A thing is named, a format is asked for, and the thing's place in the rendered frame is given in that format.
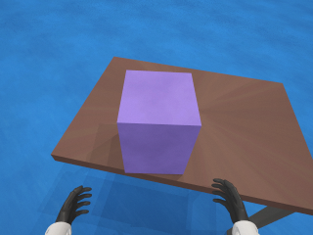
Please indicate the left robot forearm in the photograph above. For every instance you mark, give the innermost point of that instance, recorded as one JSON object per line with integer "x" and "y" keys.
{"x": 59, "y": 228}

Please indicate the left robot hand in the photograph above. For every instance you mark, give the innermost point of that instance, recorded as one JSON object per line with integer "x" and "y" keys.
{"x": 68, "y": 211}

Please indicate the carton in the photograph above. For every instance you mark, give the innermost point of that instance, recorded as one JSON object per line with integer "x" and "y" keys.
{"x": 158, "y": 121}

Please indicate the table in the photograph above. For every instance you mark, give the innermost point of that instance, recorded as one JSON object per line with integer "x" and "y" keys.
{"x": 249, "y": 136}

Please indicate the right robot forearm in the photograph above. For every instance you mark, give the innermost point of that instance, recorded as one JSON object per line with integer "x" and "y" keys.
{"x": 244, "y": 227}

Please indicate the right robot hand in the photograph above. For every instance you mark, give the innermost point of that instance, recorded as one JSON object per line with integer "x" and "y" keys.
{"x": 234, "y": 203}

